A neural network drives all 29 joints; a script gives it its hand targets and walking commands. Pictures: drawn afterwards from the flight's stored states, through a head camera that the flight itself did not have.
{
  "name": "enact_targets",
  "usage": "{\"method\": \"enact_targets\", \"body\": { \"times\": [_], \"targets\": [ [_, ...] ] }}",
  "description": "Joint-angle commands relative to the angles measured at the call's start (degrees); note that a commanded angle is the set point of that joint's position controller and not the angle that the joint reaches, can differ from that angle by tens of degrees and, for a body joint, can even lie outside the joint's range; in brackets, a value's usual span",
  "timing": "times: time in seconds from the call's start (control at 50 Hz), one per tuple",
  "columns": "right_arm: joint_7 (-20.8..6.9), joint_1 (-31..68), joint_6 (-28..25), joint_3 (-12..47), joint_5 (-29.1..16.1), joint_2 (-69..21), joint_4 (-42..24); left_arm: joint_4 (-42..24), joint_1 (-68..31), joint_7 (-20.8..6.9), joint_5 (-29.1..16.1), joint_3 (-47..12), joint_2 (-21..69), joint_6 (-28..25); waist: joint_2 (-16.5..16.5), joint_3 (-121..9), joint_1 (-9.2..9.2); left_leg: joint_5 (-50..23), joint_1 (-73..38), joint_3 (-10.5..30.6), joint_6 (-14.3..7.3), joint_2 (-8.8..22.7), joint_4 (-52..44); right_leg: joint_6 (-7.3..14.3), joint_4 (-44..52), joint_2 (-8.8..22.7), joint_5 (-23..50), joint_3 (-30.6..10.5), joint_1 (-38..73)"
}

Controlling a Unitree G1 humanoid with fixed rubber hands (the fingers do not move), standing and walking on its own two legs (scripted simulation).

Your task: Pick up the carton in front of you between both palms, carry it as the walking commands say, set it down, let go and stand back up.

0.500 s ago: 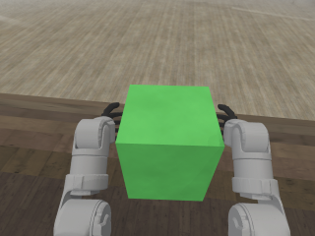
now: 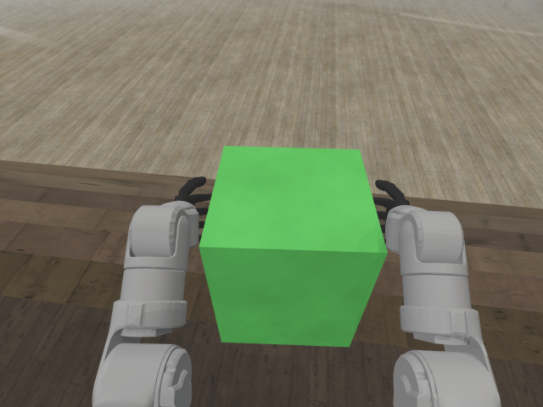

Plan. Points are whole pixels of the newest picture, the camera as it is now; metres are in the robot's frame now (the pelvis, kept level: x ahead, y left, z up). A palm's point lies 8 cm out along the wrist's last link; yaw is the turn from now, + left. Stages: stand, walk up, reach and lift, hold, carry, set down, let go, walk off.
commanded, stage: carry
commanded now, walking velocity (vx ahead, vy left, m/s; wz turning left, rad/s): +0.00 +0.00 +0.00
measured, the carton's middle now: (288, 249) +0.35 +0.00 +0.05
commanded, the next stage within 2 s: none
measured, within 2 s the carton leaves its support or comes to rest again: neither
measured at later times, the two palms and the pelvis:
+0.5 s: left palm (184, 220) +0.34 +0.15 +0.12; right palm (396, 224) +0.34 -0.15 +0.12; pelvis +0.00 +0.00 +0.00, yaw +0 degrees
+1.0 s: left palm (189, 211) +0.36 +0.14 +0.13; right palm (398, 218) +0.35 -0.16 +0.13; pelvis +0.02 +0.00 +0.00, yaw +0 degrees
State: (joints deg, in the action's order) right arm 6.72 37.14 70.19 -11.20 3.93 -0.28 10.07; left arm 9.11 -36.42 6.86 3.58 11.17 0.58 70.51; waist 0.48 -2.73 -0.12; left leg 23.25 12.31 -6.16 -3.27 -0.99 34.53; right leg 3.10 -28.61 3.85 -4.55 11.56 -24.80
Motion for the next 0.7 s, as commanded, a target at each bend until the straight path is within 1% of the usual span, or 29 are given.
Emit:
{"method": "enact_targets", "body": {
  "times": [0.0, 0.68],
  "targets": [
    [-13.50, 41.54, -1.59, 34.28, -24.80, -64.44, -6.97, -6.71, -41.90, -13.65, -24.20, -34.34, 63.09, -1.84, -0.19, -22.43, -0.06, -15.49, 0.63, 7.90, 0.00, 8.65, -6.47, 1.34, 1.20, 6.35, 7.65, -8.69, 16.14],
    [-13.50, 41.46, -1.59, 34.24, -24.75, -64.39, -6.96, -6.78, -41.88, -13.62, -24.23, -34.41, 63.14, -1.87, -0.14, -22.49, -0.05, -15.87, 0.56, 7.93, 0.00, 8.71, -6.42, 1.33, 1.17, 6.30, 7.82, -8.61, 16.11]
  ]
}}
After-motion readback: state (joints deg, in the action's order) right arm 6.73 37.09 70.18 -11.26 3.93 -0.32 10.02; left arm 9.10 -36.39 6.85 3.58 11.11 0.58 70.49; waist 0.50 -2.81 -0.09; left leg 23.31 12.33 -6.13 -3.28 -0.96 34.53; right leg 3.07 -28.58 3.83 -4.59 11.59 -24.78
